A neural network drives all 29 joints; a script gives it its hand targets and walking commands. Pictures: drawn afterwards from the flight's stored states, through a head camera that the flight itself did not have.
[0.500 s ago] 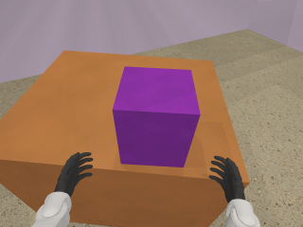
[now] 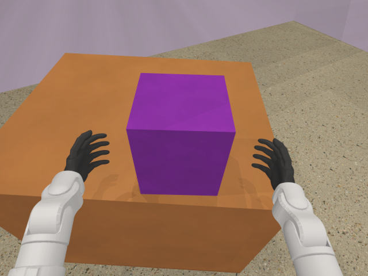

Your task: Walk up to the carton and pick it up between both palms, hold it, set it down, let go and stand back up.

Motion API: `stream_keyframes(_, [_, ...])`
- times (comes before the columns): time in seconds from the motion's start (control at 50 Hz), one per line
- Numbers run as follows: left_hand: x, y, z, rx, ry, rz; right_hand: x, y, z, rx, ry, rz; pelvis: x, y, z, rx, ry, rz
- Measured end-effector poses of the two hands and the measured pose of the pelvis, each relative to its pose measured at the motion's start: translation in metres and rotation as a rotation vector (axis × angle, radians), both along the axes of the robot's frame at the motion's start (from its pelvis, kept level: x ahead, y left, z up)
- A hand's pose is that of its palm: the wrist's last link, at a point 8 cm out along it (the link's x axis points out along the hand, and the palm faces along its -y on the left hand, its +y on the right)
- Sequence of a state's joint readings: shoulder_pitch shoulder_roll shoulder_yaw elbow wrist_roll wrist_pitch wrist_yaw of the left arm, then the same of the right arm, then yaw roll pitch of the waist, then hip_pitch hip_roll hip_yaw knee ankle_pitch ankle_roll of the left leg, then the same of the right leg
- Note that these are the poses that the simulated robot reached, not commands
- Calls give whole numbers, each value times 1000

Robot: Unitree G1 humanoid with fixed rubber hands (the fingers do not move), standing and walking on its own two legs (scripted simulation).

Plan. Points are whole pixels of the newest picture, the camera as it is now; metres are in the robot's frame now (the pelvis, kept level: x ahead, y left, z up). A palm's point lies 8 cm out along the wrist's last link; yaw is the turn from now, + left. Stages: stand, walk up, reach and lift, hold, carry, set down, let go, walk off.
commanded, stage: reach and lift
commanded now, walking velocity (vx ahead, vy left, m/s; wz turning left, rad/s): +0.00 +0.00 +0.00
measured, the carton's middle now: (180, 137) +0.46 +0.03 +0.04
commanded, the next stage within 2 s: none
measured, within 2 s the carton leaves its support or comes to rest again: neither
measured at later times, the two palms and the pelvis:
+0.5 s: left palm (79, 122) +0.39 +0.24 +0.15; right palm (279, 136) +0.39 -0.18 +0.14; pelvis +0.00 +0.00 +0.00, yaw +1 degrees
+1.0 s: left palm (88, 82) +0.45 +0.22 +0.21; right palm (283, 98) +0.45 -0.18 +0.19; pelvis -0.01 +0.00 +0.00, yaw +1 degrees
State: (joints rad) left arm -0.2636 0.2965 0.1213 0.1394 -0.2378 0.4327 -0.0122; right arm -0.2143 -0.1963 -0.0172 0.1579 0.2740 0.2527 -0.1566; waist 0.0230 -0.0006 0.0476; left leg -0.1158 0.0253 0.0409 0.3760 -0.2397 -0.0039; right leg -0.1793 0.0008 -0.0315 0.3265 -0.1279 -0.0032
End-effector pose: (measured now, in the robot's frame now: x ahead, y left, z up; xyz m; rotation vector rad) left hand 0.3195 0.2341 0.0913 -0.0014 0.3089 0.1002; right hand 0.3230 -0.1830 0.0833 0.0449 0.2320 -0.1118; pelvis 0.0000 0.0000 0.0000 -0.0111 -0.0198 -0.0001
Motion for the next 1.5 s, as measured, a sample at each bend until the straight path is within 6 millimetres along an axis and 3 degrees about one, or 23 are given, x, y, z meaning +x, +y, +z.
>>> stream_keyframes(0.64, [91,-3,81,24,-25,15,89,-2,66,3,23,12,2,0,0,-10,79,20])
stream_keyframes(0.86, [113,-11,106,36,-32,15,108,-6,92,-2,25,8,-1,0,-1,-7,119,15])
stream_keyframes(1.1, [139,-18,128,23,-51,37,135,9,114,-13,43,9,-3,-2,-2,-5,191,24])
stream_keyframes(1.22, [145,-19,113,39,-26,34,140,17,102,-33,75,1,-1,-5,-2,-5,185,35])
stream_keyframes(1.4, [136,-13,58,27,0,49,133,23,54,-27,78,-11,4,-9,-3,-7,205,25])
stream_keyframes(1.5, [129,-8,36,26,8,67,131,25,37,-22,81,-14,3,-10,-5,-9,237,30])
